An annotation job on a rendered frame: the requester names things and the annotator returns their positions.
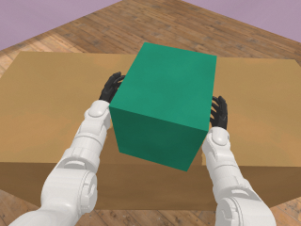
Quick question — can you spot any robot right hand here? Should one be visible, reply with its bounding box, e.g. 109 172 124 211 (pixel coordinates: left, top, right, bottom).
210 96 228 130

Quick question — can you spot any robot left hand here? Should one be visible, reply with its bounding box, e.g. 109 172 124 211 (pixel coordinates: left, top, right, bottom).
99 72 126 104

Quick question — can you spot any carton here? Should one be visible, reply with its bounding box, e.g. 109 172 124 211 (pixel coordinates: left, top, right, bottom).
108 42 217 171

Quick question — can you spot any robot right forearm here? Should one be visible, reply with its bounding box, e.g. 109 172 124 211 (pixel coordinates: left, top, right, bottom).
201 126 277 226

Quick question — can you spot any pedestal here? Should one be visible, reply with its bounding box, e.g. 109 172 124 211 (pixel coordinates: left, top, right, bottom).
0 51 301 211

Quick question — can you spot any right robot upper arm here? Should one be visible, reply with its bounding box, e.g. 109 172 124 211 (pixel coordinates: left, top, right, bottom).
214 196 276 226

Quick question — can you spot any robot left forearm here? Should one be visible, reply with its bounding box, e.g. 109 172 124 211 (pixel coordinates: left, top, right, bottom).
40 100 111 204

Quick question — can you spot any left robot upper arm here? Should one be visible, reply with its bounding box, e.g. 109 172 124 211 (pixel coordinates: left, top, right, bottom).
8 168 98 226

